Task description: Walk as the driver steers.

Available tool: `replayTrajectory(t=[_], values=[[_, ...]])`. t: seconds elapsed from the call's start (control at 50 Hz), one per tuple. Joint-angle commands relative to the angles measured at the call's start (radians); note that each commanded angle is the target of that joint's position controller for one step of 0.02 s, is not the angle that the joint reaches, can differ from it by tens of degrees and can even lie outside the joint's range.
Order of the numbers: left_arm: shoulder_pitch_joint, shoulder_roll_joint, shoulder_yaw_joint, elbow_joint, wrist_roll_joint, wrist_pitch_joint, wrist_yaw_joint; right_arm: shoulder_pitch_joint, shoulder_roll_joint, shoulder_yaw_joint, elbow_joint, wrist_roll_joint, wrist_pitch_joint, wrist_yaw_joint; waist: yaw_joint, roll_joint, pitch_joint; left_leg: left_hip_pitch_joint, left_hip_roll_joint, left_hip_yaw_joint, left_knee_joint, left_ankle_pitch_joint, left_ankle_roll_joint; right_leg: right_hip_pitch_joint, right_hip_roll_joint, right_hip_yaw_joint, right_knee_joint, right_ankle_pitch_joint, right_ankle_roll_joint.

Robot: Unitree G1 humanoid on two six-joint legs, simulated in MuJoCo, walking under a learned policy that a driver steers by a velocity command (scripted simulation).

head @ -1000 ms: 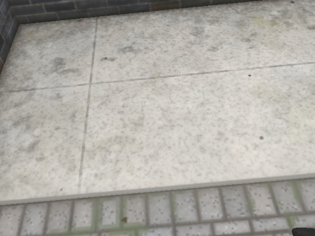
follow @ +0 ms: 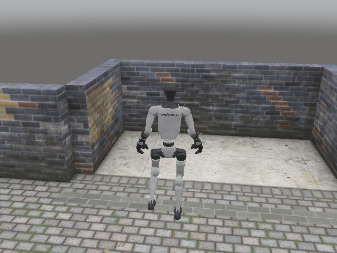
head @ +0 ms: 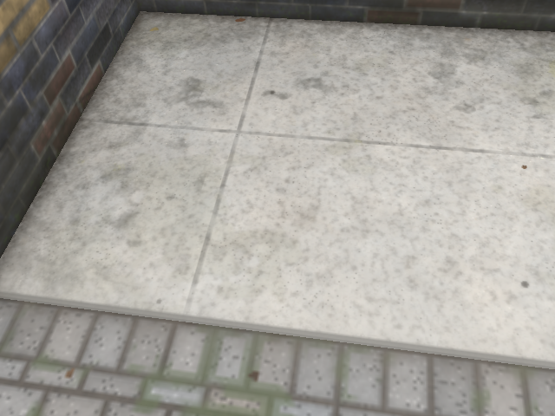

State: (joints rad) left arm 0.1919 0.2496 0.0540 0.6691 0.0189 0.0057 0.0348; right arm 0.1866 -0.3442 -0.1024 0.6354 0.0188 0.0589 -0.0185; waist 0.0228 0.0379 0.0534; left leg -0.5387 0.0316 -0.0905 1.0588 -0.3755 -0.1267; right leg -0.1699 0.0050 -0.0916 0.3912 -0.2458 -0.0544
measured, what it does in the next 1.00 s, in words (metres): walks ahead, turning right: left foot, then right foot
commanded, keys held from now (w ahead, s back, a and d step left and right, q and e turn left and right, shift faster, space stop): shift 0.04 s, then e+shift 0.56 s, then w+e+shift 0.04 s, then w+shift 0.10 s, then w+q+shift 0.26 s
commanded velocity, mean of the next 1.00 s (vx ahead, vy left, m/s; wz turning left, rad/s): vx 0.21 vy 0.00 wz -0.33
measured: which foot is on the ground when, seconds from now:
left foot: up 0.00-0.14, down 0.16-0.54, up 0.56-1.00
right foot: down 0.00-0.18, up 0.20-0.52, down 0.54-1.00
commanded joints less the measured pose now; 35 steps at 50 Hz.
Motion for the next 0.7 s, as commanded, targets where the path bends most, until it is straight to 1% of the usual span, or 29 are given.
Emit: replayTrajectory(t=[0.02, 0.06, 0.1, 0.12, 0.14, 0.16, 0.18, 0.2, 0.22, 0.24, 0.26, 0.28, 0.3, 0.34, 0.38, 0.4, 0.42, 0.46, 0.5, 0.52, 0.54, 0.56, 0.58, 0.6, 0.62, 0.64, 0.66, 0.68, 0.7], values=[[-0.004, 0.214, 0.060, -0.050, -0.012, -0.004, -0.012, -0.075, -0.040, 0.008, -0.105, -0.008, -0.018, 0.004, 0.021, -0.148, -0.089, -0.058, 0.008, 0.027, -0.122, -0.026, 0.001, 0.181, -0.283, 0.196, -0.075, 0.513, -0.210], [-0.014, 0.212, 0.057, -0.039, -0.021, -0.005, -0.023, -0.082, -0.023, 0.020, -0.102, -0.012, -0.018, 0.003, 0.017, -0.166, -0.097, 0.065, 0.003, 0.055, -0.240, -0.040, 0.017, 0.123, -0.267, 0.174, -0.064, 0.540, -0.204], [-0.005, 0.162, 0.033, -0.010, -0.030, -0.014, -0.038, -0.065, 0.005, 0.029, -0.081, -0.018, -0.019, -0.003, 0.002, -0.180, -0.114, 0.210, -0.013, 0.070, -0.432, 0.002, 0.038, 0.089, -0.237, 0.183, -0.036, 0.549, -0.185], [-0.012, 0.150, 0.025, 0.002, -0.040, -0.018, -0.044, -0.035, 0.010, 0.029, -0.062, -0.021, -0.020, -0.005, -0.023, -0.179, -0.109, 0.299, -0.033, 0.087, -0.586, 0.106, 0.055, 0.064, -0.217, 0.184, -0.012, 0.547, -0.162], [0.000, 0.162, 0.026, 0.016, -0.055, -0.022, -0.048, -0.007, -0.016, 0.021, -0.049, -0.022, -0.023, -0.006, -0.045, -0.175, -0.095, 0.406, -0.045, 0.097, -0.759, 0.281, 0.085, 0.017, -0.204, 0.190, 0.009, 0.527, -0.124], [0.040, 0.180, 0.029, 0.023, -0.051, -0.034, -0.052, 0.012, -0.092, 0.003, -0.051, -0.022, -0.024, -0.016, -0.033, -0.146, -0.125, 0.544, 0.013, 0.035, -0.742, 0.416, 0.111, -0.058, -0.183, 0.201, 0.026, 0.437, -0.063], [0.041, 0.149, 0.014, -0.001, -0.015, -0.046, -0.061, 0.066, -0.172, -0.014, -0.061, -0.036, -0.017, -0.032, -0.029, -0.003, -0.219, 0.722, 0.187, -0.092, -0.609, 0.821, 0.175, -0.184, -0.129, 0.170, 0.131, 0.153, -0.001], [0.068, 0.115, 0.006, -0.002, -0.027, -0.050, -0.061, 0.019, -0.195, -0.026, -0.049, -0.038, -0.004, -0.035, -0.011, 0.174, -0.226, 0.684, 0.303, -0.132, -0.594, 0.843, 0.308, -0.280, -0.047, 0.066, 0.211, -0.164, 0.063], [0.013, 0.171, 0.021, -0.006, -0.042, -0.037, -0.052, 0.001, -0.146, -0.021, -0.064, -0.039, -0.008, -0.027, -0.065, 0.165, -0.195, 0.616, 0.322, -0.160, -0.644, 0.743, 0.375, -0.319, -0.030, 0.058, 0.385, -0.333, 0.097], [-0.002, 0.209, 0.043, -0.012, -0.059, -0.022, -0.045, -0.002, -0.122, -0.015, -0.061, -0.048, -0.017, -0.027, -0.078, 0.174, -0.161, 0.580, 0.337, -0.162, -0.677, 0.721, 0.400, -0.394, -0.030, 0.076, 0.599, -0.408, 0.114], [0.034, 0.202, 0.054, 0.004, -0.062, 0.001, -0.035, -0.035, -0.099, -0.006, -0.065, -0.047, -0.027, -0.028, -0.053, 0.156, -0.145, 0.523, 0.323, -0.111, -0.692, 0.689, 0.390, -0.405, -0.047, 0.110, 0.730, -0.407, 0.128], [0.073, 0.190, 0.057, 0.008, -0.056, 0.025, -0.026, -0.096, -0.080, -0.002, -0.066, -0.032, -0.039, -0.025, -0.017, 0.153, -0.108, 0.459, 0.302, -0.050, -0.711, 0.627, 0.364, -0.402, -0.064, 0.124, 0.756, -0.359, 0.141], [0.084, 0.173, 0.056, 0.007, -0.050, 0.042, -0.019, -0.131, -0.063, 0.001, -0.064, -0.029, -0.047, -0.024, 0.002, 0.147, -0.084, 0.414, 0.283, -0.003, -0.725, 0.589, 0.346, -0.392, -0.070, 0.116, 0.760, -0.303, 0.151], [0.068, 0.144, 0.051, -0.021, -0.043, 0.058, -0.015, -0.156, -0.053, 0.000, -0.054, -0.034, -0.053, -0.025, 0.005, 0.138, -0.067, 0.382, 0.272, 0.059, -0.745, 0.523, 0.337, -0.387, -0.085, 0.089, 0.727, -0.216, 0.164], [0.037, 0.121, 0.042, -0.058, -0.042, 0.061, -0.029, -0.166, -0.057, -0.005, -0.048, -0.032, -0.056, -0.026, -0.005, 0.122, -0.081, 0.393, 0.272, 0.112, -0.733, 0.489, 0.327, -0.349, -0.109, 0.077, 0.607, -0.163, 0.155], [0.018, 0.111, 0.037, -0.079, -0.040, 0.061, -0.039, -0.163, -0.071, -0.011, -0.044, -0.030, -0.056, -0.024, -0.015, 0.117, -0.091, 0.400, 0.280, 0.129, -0.723, 0.496, 0.324, -0.321, -0.115, 0.066, 0.541, -0.153, 0.144], [0.010, 0.114, 0.036, -0.096, -0.039, 0.061, -0.049, -0.152, -0.091, -0.018, -0.039, -0.027, -0.056, -0.021, -0.023, 0.113, -0.103, 0.410, 0.297, 0.136, -0.714, 0.516, 0.324, -0.295, -0.114, 0.050, 0.493, -0.147, 0.132], [0.026, 0.137, 0.046, -0.117, -0.043, 0.067, -0.061, -0.137, -0.121, -0.031, -0.029, -0.016, -0.058, -0.010, -0.022, 0.109, -0.121, 0.424, 0.327, 0.146, -0.683, 0.531, 0.314, -0.247, -0.100, 0.016, 0.424, -0.145, 0.106], [0.065, 0.148, 0.060, -0.122, -0.045, 0.077, -0.065, -0.152, -0.126, -0.035, -0.024, 0.002, -0.059, 0.002, 0.007, 0.093, -0.124, 0.405, 0.335, 0.179, -0.619, 0.475, 0.269, -0.171, -0.075, -0.019, 0.309, -0.083, 0.068], [0.099, 0.158, 0.070, -0.116, -0.044, 0.078, -0.058, -0.144, -0.109, -0.033, -0.013, 0.010, -0.058, 0.006, 0.025, 0.065, -0.123, 0.361, 0.307, 0.217, -0.544, 0.392, 0.224, -0.093, -0.046, -0.026, 0.222, -0.013, 0.039], [0.158, 0.212, 0.095, -0.102, -0.036, 0.073, -0.042, -0.087, -0.070, -0.026, 0.012, 0.006, -0.057, 0.015, 0.038, -0.068, -0.119, 0.265, 0.226, 0.279, -0.368, 0.238, 0.156, 0.027, -0.042, 0.057, 0.106, 0.177, -0.012], [0.194, 0.377, 0.135, -0.126, -0.037, 0.060, -0.020, -0.111, -0.011, -0.006, -0.038, -0.041, -0.055, 0.015, 0.027, -0.429, -0.089, -0.079, 0.059, 0.335, 0.000, -0.257, 0.041, 0.196, -0.295, 0.483, 0.022, 0.645, -0.162], [0.195, 0.370, 0.119, -0.152, 0.007, 0.021, -0.037, -0.229, -0.025, -0.004, -0.086, -0.043, -0.058, 0.001, 0.075, -0.355, -0.195, -0.171, -0.044, 0.081, 0.193, -0.370, 0.039, 0.157, -0.389, 0.715, -0.046, 0.553, -0.325], [0.166, 0.335, 0.107, -0.150, 0.009, -0.006, -0.047, -0.252, -0.058, -0.011, -0.085, -0.023, -0.060, -0.006, 0.070, -0.229, -0.178, -0.207, -0.023, 0.020, 0.244, -0.300, 0.063, 0.160, -0.368, 0.637, -0.071, 0.429, -0.307], [0.175, 0.301, 0.101, -0.127, -0.027, -0.021, -0.039, -0.218, -0.059, -0.014, -0.075, -0.012, -0.073, -0.002, 0.043, -0.171, -0.173, -0.220, 0.004, -0.013, 0.189, -0.184, 0.101, 0.166, -0.311, 0.605, -0.099, 0.047, -0.255], [0.150, 0.259, 0.087, -0.126, -0.058, -0.021, -0.033, -0.197, -0.082, -0.022, -0.057, -0.011, -0.085, 0.003, 0.023, -0.113, -0.145, -0.235, 0.032, -0.023, 0.112, -0.086, 0.121, 0.151, -0.283, 0.606, -0.139, -0.303, -0.210], [0.107, 0.235, 0.072, -0.136, -0.063, -0.018, -0.024, -0.178, -0.100, -0.030, -0.044, -0.011, -0.094, 0.011, 0.001, -0.139, -0.114, -0.222, 0.032, -0.006, 0.058, -0.004, 0.124, 0.114, -0.268, 0.596, -0.174, -0.446, -0.189], [0.093, 0.223, 0.061, -0.148, -0.049, -0.019, -0.015, -0.163, -0.097, -0.029, -0.029, -0.009, -0.102, 0.022, -0.004, -0.176, -0.104, -0.201, 0.021, 0.016, 0.048, 0.061, 0.117, 0.092, -0.250, 0.578, -0.197, -0.477, -0.178], [0.093, 0.215, 0.054, -0.150, -0.034, -0.026, -0.009, -0.147, -0.085, -0.026, -0.015, -0.008, -0.112, 0.031, -0.007, -0.185, -0.104, -0.188, 0.016, 0.028, 0.010, 0.118, 0.109, 0.093, -0.238, 0.546, -0.210, -0.438, -0.170]])
Keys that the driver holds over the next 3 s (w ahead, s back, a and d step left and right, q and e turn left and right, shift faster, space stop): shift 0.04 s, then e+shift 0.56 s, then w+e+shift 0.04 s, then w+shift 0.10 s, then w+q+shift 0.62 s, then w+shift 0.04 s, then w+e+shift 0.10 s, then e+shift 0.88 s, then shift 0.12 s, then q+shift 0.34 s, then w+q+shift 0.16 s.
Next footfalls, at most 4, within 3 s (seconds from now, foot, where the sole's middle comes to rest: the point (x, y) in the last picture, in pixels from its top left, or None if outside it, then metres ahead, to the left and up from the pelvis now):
0.16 left None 0.05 0.17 -0.78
0.54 right None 0.02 -0.10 -0.78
1.20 left None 0.43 0.01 -0.78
1.66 right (348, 246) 0.93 -0.11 -0.78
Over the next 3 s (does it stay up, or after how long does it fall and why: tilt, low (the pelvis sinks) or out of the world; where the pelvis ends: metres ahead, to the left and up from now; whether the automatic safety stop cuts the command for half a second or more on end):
stays up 1.00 -0.08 -0.01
